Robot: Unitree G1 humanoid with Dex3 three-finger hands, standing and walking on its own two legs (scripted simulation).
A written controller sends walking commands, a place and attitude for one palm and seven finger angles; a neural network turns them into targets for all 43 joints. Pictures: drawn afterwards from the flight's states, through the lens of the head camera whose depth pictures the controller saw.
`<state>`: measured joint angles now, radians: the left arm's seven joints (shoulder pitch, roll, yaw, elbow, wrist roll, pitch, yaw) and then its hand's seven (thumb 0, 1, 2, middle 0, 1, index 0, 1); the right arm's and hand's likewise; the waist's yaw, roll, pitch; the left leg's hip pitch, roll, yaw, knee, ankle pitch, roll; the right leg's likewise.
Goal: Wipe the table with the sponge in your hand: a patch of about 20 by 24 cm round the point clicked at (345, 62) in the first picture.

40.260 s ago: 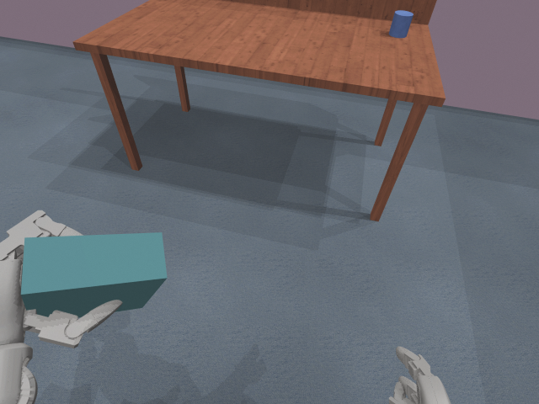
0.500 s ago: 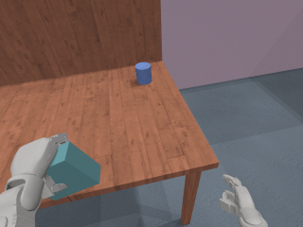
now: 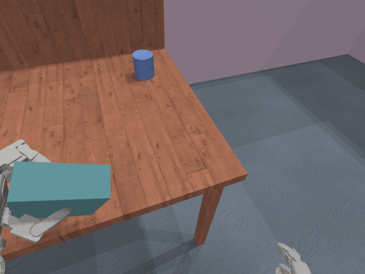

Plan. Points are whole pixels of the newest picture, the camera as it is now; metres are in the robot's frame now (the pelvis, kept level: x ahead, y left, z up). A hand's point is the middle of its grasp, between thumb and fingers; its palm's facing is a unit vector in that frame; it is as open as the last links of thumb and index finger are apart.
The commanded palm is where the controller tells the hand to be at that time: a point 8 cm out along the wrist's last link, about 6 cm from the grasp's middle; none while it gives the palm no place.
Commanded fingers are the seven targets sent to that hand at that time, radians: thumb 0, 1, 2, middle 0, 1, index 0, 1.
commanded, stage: step back with the hand held close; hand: left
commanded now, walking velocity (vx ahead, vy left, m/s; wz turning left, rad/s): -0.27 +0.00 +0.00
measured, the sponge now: (74, 193) +0.22 +0.20 +0.14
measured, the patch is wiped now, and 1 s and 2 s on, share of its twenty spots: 1.00 1.00 1.00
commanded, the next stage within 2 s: stop stepping back and stand still in 0.96 s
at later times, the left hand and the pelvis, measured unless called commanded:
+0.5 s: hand (15, 222) +0.16 +0.24 +0.17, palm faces +0.41 -0.81 -0.42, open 9.6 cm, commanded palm +0.10 +0.28 +0.19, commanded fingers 0.00 0.10 1.30 -1.20 -1.60 -1.20 -1.60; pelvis -0.05 -0.01 -0.01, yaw +2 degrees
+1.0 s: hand out of the picture +0.06 +0.22 +0.18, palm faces +0.38 -0.85 -0.37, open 9.6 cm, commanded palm +0.01 +0.26 +0.19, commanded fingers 0.00 0.10 1.30 -1.20 -1.60 -1.20 -1.60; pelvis -0.15 -0.02 +0.00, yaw +0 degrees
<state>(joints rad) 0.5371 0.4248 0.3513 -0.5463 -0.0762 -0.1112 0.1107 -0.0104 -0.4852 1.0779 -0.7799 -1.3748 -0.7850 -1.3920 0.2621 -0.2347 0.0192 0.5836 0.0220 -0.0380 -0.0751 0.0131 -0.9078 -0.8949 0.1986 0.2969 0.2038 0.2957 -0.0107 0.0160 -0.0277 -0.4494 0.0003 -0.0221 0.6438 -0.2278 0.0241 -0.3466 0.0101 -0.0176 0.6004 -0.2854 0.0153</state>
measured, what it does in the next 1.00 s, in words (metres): walks backwards: left foot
